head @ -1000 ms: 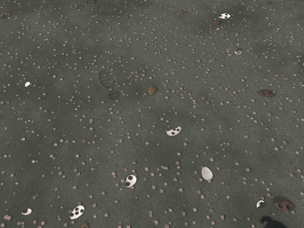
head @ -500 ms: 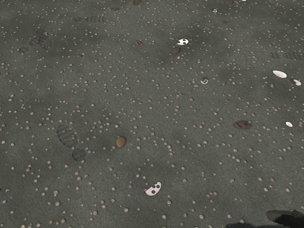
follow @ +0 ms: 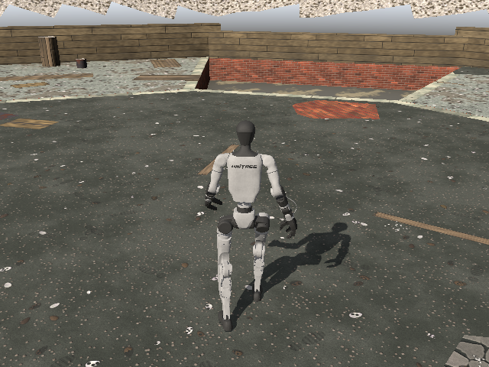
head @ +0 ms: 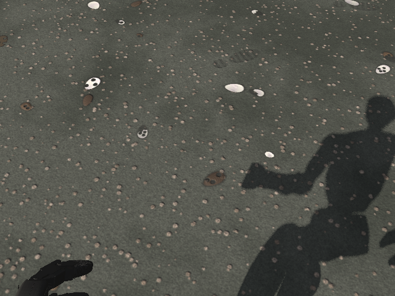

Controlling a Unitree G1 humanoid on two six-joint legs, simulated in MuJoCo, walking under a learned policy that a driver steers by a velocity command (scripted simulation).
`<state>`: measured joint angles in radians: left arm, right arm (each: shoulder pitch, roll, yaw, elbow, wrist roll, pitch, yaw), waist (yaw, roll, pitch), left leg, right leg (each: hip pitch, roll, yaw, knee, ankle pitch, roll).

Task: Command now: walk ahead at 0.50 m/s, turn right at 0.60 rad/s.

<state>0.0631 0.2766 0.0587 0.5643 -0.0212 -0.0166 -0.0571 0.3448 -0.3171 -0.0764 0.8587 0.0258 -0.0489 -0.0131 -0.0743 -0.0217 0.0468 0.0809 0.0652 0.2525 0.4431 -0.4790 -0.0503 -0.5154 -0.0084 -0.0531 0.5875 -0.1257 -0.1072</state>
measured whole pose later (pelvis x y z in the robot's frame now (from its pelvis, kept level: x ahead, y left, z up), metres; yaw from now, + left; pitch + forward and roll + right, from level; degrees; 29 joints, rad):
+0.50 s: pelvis +0.29 +0.01 +0.01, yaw -9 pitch +2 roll -1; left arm 0.40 0.30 0.06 0.77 -0.02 -0.04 0.00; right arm 0.06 -0.28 -0.03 0.71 0.00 -0.10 0.04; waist 0.08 0.03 0.01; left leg -0.49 0.02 -0.01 0.48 -0.01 0.03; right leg 0.02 0.07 0.11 0.38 -0.42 -0.04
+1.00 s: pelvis +0.55 -0.04 +0.02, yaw -10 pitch +2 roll +2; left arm 0.05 0.25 0.03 0.66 -0.01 -0.08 -0.04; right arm 0.39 -0.30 -0.05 0.88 0.02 -0.06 0.01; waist -0.10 -0.03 0.02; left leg 0.05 -0.04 0.02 0.25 -0.34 0.01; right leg -0.55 -0.05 0.01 0.51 -0.01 -0.03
